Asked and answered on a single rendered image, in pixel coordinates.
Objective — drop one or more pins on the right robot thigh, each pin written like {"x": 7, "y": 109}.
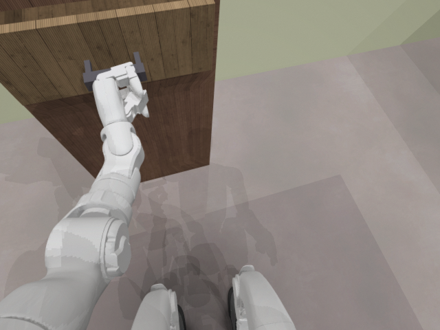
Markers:
{"x": 264, "y": 309}

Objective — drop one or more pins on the robot left upper arm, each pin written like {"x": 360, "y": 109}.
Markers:
{"x": 84, "y": 254}

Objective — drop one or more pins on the robot right shin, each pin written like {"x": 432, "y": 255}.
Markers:
{"x": 241, "y": 318}

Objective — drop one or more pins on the drawer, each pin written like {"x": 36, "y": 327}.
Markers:
{"x": 43, "y": 49}

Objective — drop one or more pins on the handle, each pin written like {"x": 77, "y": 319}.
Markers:
{"x": 90, "y": 76}

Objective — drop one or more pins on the robot left forearm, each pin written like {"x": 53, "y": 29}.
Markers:
{"x": 115, "y": 188}

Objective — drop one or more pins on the robot left hand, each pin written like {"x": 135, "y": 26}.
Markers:
{"x": 110, "y": 100}

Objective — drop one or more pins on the cabinet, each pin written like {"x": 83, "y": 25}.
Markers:
{"x": 175, "y": 138}

